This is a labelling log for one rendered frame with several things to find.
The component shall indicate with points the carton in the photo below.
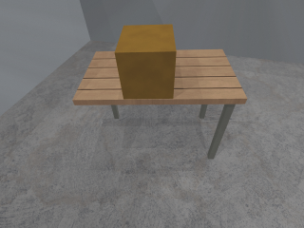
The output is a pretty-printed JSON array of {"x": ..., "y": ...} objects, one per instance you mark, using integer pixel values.
[{"x": 146, "y": 61}]

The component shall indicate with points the table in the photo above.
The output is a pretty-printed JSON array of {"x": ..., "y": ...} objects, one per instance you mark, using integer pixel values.
[{"x": 202, "y": 77}]

